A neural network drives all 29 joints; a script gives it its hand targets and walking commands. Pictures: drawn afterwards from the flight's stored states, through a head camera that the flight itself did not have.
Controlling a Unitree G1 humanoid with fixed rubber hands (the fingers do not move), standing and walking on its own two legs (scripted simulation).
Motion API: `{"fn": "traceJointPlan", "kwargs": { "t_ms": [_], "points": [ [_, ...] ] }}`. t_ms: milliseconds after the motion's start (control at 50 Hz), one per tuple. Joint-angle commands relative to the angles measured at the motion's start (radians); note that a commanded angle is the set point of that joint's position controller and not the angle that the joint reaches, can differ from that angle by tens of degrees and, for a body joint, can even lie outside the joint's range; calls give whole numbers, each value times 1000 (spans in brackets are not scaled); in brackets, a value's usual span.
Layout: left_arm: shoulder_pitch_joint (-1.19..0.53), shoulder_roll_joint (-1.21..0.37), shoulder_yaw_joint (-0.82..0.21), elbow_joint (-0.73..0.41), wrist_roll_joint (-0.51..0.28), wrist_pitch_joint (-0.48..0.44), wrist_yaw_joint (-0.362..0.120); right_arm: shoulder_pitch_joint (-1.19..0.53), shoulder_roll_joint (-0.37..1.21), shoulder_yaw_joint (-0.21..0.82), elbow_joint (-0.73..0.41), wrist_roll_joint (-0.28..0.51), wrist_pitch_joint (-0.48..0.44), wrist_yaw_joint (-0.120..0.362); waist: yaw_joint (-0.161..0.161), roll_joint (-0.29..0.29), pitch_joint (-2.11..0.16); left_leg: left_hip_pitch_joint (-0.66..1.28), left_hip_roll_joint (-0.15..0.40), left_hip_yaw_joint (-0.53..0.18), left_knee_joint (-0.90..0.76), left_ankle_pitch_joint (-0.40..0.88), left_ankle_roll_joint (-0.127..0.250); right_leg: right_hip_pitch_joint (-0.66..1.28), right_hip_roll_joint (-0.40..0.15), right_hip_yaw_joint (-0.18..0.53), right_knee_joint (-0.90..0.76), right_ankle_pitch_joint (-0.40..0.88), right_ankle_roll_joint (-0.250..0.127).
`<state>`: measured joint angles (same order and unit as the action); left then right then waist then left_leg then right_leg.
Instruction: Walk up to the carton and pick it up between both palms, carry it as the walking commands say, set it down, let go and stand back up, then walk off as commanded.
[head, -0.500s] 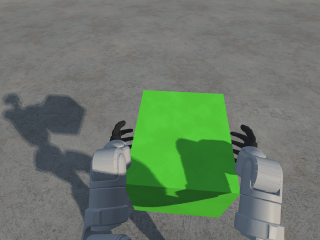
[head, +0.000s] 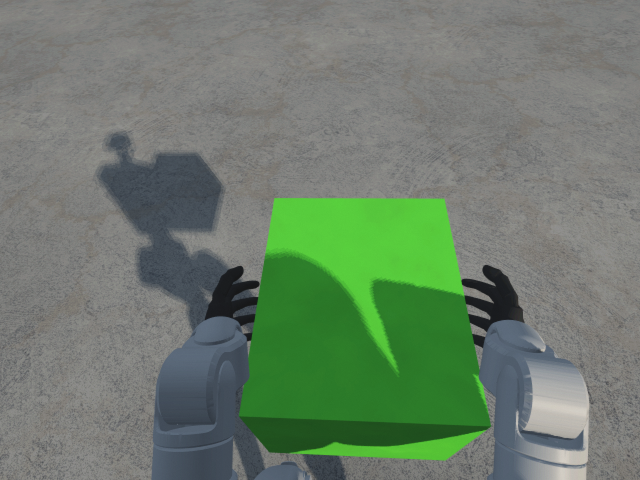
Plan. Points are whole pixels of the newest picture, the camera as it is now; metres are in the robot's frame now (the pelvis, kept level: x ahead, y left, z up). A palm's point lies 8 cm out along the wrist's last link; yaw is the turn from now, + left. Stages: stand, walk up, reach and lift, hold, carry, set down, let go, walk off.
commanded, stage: carry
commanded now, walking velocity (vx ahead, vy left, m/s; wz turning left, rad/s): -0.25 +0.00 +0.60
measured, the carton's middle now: (357, 325) +0.32 -0.02 +0.01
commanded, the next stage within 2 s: none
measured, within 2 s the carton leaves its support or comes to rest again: neither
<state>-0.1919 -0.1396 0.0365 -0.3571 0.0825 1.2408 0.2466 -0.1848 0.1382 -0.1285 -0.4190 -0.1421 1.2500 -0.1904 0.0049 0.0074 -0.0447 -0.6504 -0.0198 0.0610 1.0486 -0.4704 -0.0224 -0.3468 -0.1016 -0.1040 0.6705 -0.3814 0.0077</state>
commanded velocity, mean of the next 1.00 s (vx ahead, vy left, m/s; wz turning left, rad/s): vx -0.25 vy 0.00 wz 0.60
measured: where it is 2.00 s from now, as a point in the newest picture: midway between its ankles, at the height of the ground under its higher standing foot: outside the picture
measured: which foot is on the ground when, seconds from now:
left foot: up 0.00-0.18, down 0.20-0.62, up 0.64-0.94, down 0.96-1.00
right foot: down 0.00-0.20, up 0.22-0.60, down 0.62-0.96, up 0.98-1.00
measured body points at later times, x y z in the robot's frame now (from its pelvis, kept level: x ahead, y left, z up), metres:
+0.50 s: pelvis -0.14 +0.06 +0.00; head -0.11 +0.08 +0.45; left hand +0.08 +0.30 +0.08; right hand +0.19 +0.00 +0.08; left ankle -0.06 +0.15 -0.72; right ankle -0.12 -0.07 -0.68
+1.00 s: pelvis -0.31 +0.08 -0.01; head -0.30 +0.10 +0.44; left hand -0.15 +0.36 +0.07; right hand +0.02 +0.10 +0.08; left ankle -0.37 +0.19 -0.73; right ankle -0.18 -0.05 -0.71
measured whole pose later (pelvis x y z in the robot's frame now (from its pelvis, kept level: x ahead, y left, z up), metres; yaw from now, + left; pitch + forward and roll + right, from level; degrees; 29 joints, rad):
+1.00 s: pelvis -0.31 +0.08 -0.01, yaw +34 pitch +3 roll +1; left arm -0.16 -0.13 0.07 -0.43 0.11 1.24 0.23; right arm -0.21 0.14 -0.09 -0.41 -0.13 1.23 -0.20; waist -0.04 -0.04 -0.03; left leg -0.42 0.05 0.10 0.72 -0.34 -0.02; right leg -0.51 -0.26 -0.13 0.84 -0.44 0.10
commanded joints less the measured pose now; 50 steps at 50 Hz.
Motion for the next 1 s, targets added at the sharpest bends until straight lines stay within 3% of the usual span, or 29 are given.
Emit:
{"fn": "traceJointPlan", "kwargs": {
  "t_ms": [0,100,140,160,180,200,220,240,280,320,380,400,460,520,560,580,600,620,640,660,680,740,820,860,900,920,940,960,980],
  "points": [
    [-507,-1011,-597,-231,-373,-61,-296,-520,1048,758,-134,472,-27,268,8,-209,-330,5,63,14,68,7,-33,272,-254,64,-85,1047,-88],
    [-437,-978,-561,-186,-326,-45,-270,-522,1014,752,-112,488,-1,269,30,-294,-371,157,35,116,-199,13,-38,283,-249,-11,-40,1043,-90],
    [-413,-964,-551,-148,-314,-32,-262,-499,998,735,-75,482,13,269,21,-307,-370,236,27,133,-352,77,-27,242,-247,-31,4,952,-59],
    [-416,-965,-569,-167,-328,-34,-259,-451,995,714,-58,473,13,272,8,-214,-420,339,61,102,-547,223,-8,217,-236,-45,56,849,-21],
    [-429,-961,-583,-161,-331,-30,-254,-434,988,691,-30,464,14,277,-2,-125,-439,510,164,-34,-572,526,23,37,-199,-50,143,532,43],
    [-450,-981,-596,-161,-333,-32,-252,-422,1002,685,-13,460,9,275,5,152,-421,665,364,-292,-532,1197,93,-234,-89,-51,288,-105,94],
    [-470,-993,-628,-175,-358,-29,-259,-371,1005,647,3,440,-5,277,-5,377,-461,670,468,-459,-520,1476,215,-335,10,-7,444,-367,116],
    [-540,-1042,-667,-195,-390,-33,-264,-391,1021,624,-10,426,-15,275,-12,307,-445,648,419,-375,-514,1467,225,-327,7,62,550,-323,112],
    [-585,-1104,-702,-230,-433,-45,-280,-429,1065,640,-59,427,-31,279,-12,116,-369,575,353,-256,-522,1094,195,-333,6,82,600,-194,98],
    [-626,-1128,-721,-264,-468,-52,-291,-415,1065,615,-63,402,-47,279,-6,184,-337,482,281,-201,-579,749,160,-278,21,65,522,-99,86],
    [-639,-1127,-745,-263,-483,-57,-287,-382,1032,600,-70,380,-63,274,-10,195,-388,502,284,-255,-651,534,156,-223,74,50,438,-84,69],
    [-610,-1123,-721,-220,-476,-53,-287,-410,1022,611,-93,382,-66,266,-13,142,-393,508,292,-282,-672,494,157,-172,96,43,357,-97,59],
    [-566,-1124,-714,-221,-479,-57,-292,-387,1011,633,-125,379,-64,256,-16,123,-418,513,303,-356,-710,496,162,-121,120,52,241,-102,42],
    [-498,-1092,-683,-200,-439,-47,-287,-421,997,659,-155,407,-53,260,-4,194,-396,414,257,-343,-776,422,97,19,142,46,49,-87,9],
    [-446,-1071,-661,-201,-427,-45,-283,-411,1001,678,-155,414,-43,256,7,184,-435,372,196,-304,-823,379,-12,212,147,21,-203,-88,-19],
    [-413,-1057,-650,-190,-413,-38,-284,-389,995,686,-147,415,-36,254,15,171,-444,255,134,-249,-793,309,-84,365,61,67,-343,-35,-32],
    [-417,-1048,-638,-202,-407,-41,-284,-373,1020,696,-126,416,-31,253,19,-22,-428,156,54,-176,-603,188,-101,429,-128,266,-452,-98,-80],
    [-395,-1027,-611,-179,-390,-39,-288,-382,997,710,-139,416,-21,251,18,-382,-367,17,-42,-46,-176,-36,-84,278,-459,539,-432,125,-202],
    [-391,-1042,-622,-177,-397,-39,-289,-400,1015,715,-145,413,-20,249,3,-316,-305,-28,43,-64,92,-57,-61,183,-513,412,-386,437,-225],
    [-421,-1044,-618,-228,-403,-49,-292,-427,1042,731,-156,444,-32,255,-6,-158,-336,-14,36,-92,181,5,-40,205,-398,278,-279,579,-170],
    [-499,-1064,-641,-302,-420,-64,-299,-460,1066,744,-192,454,-49,259,-11,-93,-331,13,38,-103,220,38,-31,181,-310,157,-206,705,-126],
    [-447,-1014,-597,-272,-379,-66,-294,-474,1045,778,-186,483,-43,259,-8,-210,-316,11,34,-2,103,33,-46,249,-225,16,-114,865,-82],
    [-326,-955,-537,-218,-317,-55,-269,-487,992,804,-195,501,-15,254,16,-308,-356,129,36,90,-101,8,-47,269,-255,5,-111,935,-101],
    [-355,-938,-552,-235,-319,-47,-260,-409,989,769,-99,482,5,259,19,-300,-359,155,40,111,-192,4,-45,280,-274,-2,-81,948,-107],
    [-359,-946,-557,-230,-312,-48,-251,-403,999,760,-86,495,10,269,-1,-304,-383,261,51,91,-519,161,-20,287,-250,-48,27,873,-37],
    [-351,-952,-570,-219,-324,-43,-253,-397,988,750,-94,482,8,269,-5,-204,-384,378,83,59,-600,291,-19,162,-218,-60,69,691,8],
    [-346,-942,-582,-216,-333,-41,-253,-359,974,726,-76,469,3,274,-20,-32,-401,574,230,-145,-574,688,26,-101,-172,-46,208,259,60],
    [-375,-973,-603,-217,-349,-33,-259,-366,972,709,-77,453,-7,267,-9,377,-391,661,479,-506,-533,1261,165,-393,-11,-72,373,-352,125],
    [-454,-1014,-659,-244,-381,-41,-264,-333,1008,673,-62,432,-21,265,-17,305,-407,604,423,-432,-536,1332,214,-327,-3,54,490,-365,106]
  ]
}}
